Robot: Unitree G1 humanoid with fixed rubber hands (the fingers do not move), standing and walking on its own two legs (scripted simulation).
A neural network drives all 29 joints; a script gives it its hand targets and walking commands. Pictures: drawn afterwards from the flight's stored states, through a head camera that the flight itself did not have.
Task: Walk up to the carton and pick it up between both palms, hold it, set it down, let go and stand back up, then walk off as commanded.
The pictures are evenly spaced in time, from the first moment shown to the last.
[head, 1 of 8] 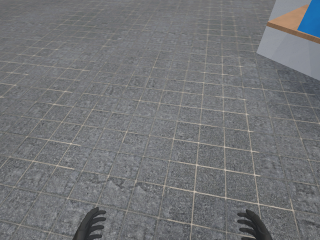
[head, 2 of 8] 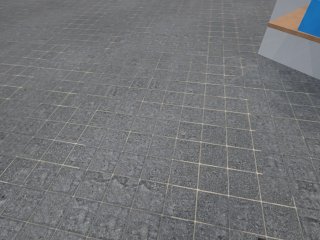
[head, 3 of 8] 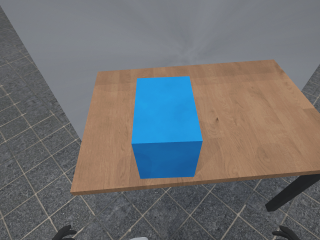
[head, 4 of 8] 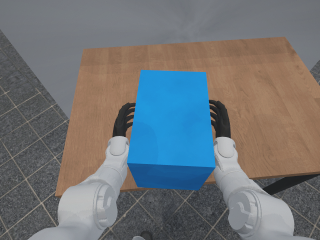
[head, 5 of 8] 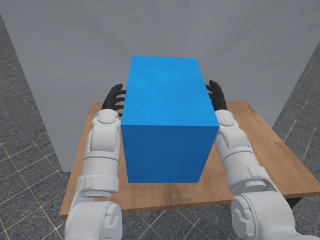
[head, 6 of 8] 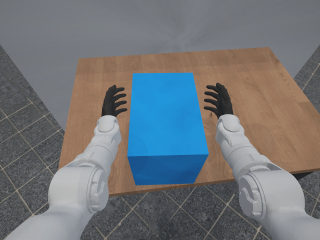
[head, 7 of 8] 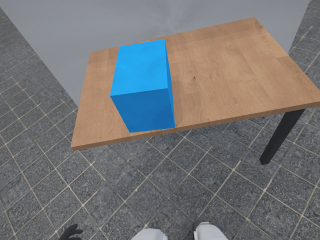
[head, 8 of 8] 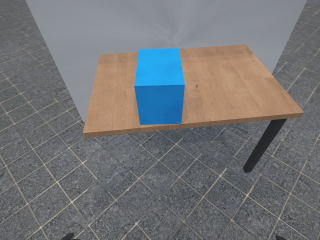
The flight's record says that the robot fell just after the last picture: no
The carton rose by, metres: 0.24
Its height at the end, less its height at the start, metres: +0.00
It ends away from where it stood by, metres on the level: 0.02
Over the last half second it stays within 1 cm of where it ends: yes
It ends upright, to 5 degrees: yes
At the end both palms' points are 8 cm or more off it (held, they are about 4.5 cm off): yes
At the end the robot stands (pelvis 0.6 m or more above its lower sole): yes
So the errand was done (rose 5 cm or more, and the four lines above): yes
